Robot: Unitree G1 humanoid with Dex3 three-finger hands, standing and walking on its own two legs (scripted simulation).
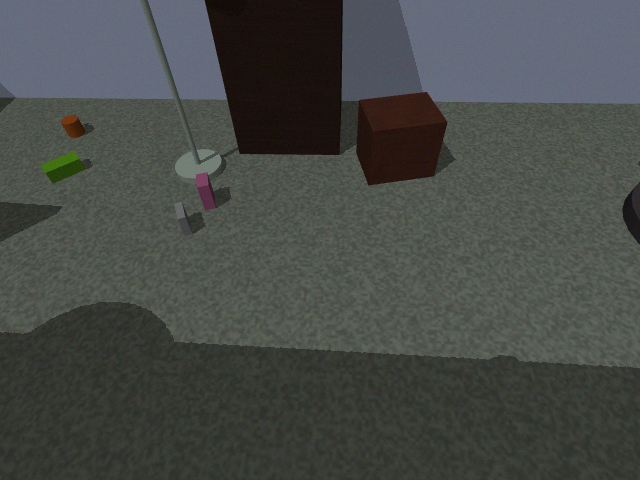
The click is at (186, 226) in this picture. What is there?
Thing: carton on end
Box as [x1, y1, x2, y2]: [174, 202, 191, 235]
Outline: 174,203 177,218 184,234 191,234 189,221 182,203
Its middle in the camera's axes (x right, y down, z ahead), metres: -0.58 -0.07 +1.67
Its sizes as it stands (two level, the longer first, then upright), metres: 0.100 0.033 0.107
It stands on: the floor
